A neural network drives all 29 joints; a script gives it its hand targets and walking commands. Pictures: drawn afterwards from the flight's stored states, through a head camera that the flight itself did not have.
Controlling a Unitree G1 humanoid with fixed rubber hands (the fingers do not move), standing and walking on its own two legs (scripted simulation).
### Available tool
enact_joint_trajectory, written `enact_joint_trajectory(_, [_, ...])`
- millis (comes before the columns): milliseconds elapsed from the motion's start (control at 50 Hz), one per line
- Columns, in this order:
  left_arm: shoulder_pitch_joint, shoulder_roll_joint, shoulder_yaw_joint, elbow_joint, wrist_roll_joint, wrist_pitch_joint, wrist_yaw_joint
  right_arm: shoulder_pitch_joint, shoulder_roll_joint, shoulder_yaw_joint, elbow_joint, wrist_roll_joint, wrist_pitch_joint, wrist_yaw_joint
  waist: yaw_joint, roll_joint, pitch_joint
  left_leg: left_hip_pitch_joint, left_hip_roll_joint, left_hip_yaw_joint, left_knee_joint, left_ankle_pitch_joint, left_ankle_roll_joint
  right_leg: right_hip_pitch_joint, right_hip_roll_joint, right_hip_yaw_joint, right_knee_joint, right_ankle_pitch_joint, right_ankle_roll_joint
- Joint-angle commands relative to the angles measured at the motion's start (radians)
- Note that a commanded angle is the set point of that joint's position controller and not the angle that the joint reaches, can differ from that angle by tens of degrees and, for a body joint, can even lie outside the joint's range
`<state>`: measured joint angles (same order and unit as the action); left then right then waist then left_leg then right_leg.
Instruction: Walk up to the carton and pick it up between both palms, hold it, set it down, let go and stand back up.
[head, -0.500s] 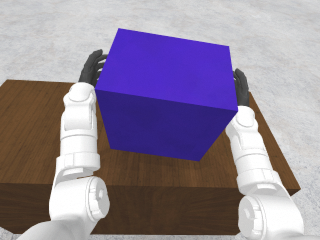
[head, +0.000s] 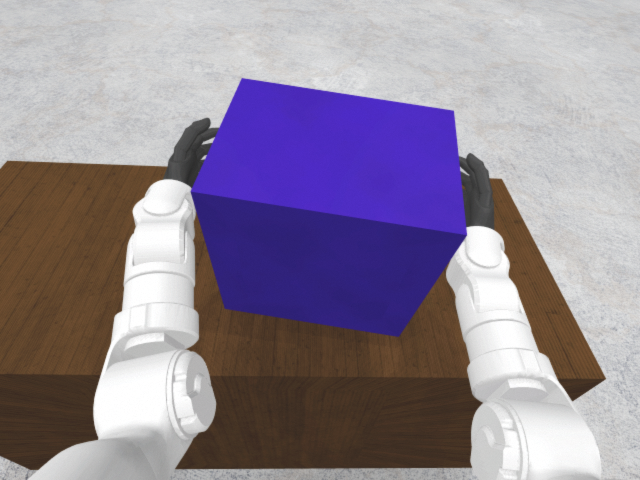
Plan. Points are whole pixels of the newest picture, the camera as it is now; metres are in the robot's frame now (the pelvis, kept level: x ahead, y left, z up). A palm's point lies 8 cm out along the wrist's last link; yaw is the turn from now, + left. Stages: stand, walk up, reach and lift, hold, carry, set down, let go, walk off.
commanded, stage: set down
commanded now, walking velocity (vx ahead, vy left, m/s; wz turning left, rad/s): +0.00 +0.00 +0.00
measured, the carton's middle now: (327, 219) +0.42 +0.01 +0.09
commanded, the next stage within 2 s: none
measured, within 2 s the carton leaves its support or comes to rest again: rests again in 1.84 s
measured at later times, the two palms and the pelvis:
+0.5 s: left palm (193, 188) +0.44 +0.18 +0.13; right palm (467, 238) +0.37 -0.17 +0.11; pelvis +0.00 +0.01 +0.00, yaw -1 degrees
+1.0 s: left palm (199, 198) +0.46 +0.19 +0.10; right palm (453, 254) +0.37 -0.16 +0.08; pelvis +0.01 +0.01 +0.00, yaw -1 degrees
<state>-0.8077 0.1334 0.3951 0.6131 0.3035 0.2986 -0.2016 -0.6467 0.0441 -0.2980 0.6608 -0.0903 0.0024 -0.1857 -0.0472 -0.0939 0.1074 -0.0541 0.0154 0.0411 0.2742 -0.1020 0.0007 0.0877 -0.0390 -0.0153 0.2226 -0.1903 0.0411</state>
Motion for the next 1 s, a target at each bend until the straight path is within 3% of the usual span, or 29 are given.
enact_joint_trajectory(0, [-0.531,-0.458,-0.295,-0.045,-0.058,-0.055,-0.130,-0.628,0.438,0.326,-0.195,-0.032,-0.088,0.109,-0.019,0.076,-0.445,0.176,-0.043,0.100,0.005,0.178,-0.025,0.027,0.048,-0.095,0.016,0.330,0.031])
enact_joint_trajectory(120, [-0.557,-0.479,-0.329,-0.017,-0.073,-0.091,-0.121,-0.634,0.440,0.305,-0.180,-0.055,-0.117,0.110,-0.030,0.113,-0.520,0.249,-0.031,0.099,0.043,0.278,-0.053,-0.029,0.062,-0.109,0.007,0.306,0.016])
enact_joint_trajectory(200, [-0.567,-0.467,-0.292,0.036,-0.057,-0.100,-0.124,-0.640,0.443,0.281,-0.151,-0.067,-0.113,0.113,-0.014,0.121,-0.493,0.196,-0.031,0.100,0.026,0.209,-0.043,-0.036,0.055,-0.104,0.007,0.253,0.016])
enact_joint_trajectory(280, [-0.588,-0.471,-0.302,0.045,-0.065,-0.125,-0.111,-0.650,0.461,0.283,-0.154,-0.071,-0.127,0.121,-0.003,0.139,-0.557,0.214,-0.026,0.101,0.044,0.268,-0.052,-0.039,0.061,-0.105,0.018,0.276,0.007])
enact_joint_trajectory(300, [-0.533,-0.476,-0.288,0.032,-0.046,-0.120,-0.105,-0.626,0.462,0.335,-0.215,-0.051,-0.145,0.117,-0.001,0.123,-0.615,0.256,-0.034,0.096,0.056,0.314,-0.032,-0.006,0.060,-0.094,0.011,0.357,0.009])
enact_joint_trajectory(320, [-0.531,-0.469,-0.285,0.050,-0.043,-0.122,-0.105,-0.623,0.472,0.336,-0.197,-0.049,-0.143,0.112,-0.004,0.118,-0.595,0.235,-0.033,0.095,0.055,0.326,-0.031,-0.003,0.061,-0.094,0.019,0.387,0.018])
enact_joint_trajectory(420, [-0.532,-0.438,-0.243,0.088,-0.018,-0.124,-0.117,-0.578,0.457,0.300,-0.164,-0.072,-0.129,0.108,-0.003,0.106,-0.486,0.193,-0.029,0.107,0.023,0.236,-0.022,-0.028,0.057,-0.094,0.001,0.296,0.019])
enact_joint_trajectory(580, [-0.561,-0.437,-0.233,0.121,-0.018,-0.159,-0.121,-0.578,0.480,0.276,-0.158,-0.106,-0.148,0.106,-0.004,0.118,-0.517,0.197,-0.022,0.110,0.029,0.238,-0.026,-0.047,0.056,-0.093,0.000,0.281,0.012])
enact_joint_trajectory(900, [-0.565,-0.417,-0.193,0.213,0.001,-0.220,-0.130,-0.537,0.545,0.246,-0.109,-0.173,-0.186,0.084,-0.005,0.124,-0.576,0.143,-0.016,0.108,0.045,0.295,-0.023,-0.023,0.049,-0.082,0.029,0.386,0.017])
enact_joint_trajectory(920, [-0.595,-0.395,-0.201,0.290,-0.021,-0.222,-0.142,-0.530,0.543,0.199,-0.042,-0.196,-0.167,0.074,-0.052,0.099,-0.504,0.074,-0.021,0.118,0.050,0.222,-0.022,-0.024,0.038,-0.068,0.032,0.361,0.024])
enact_joint_trajectory(980, [-0.633,-0.416,-0.214,0.272,-0.029,-0.259,-0.140,-0.542,0.560,0.182,-0.050,-0.210,-0.181,0.073,-0.045,0.118,-0.569,0.056,-0.017,0.110,0.044,0.214,-0.029,-0.027,0.040,-0.075,0.052,0.387,0.021])
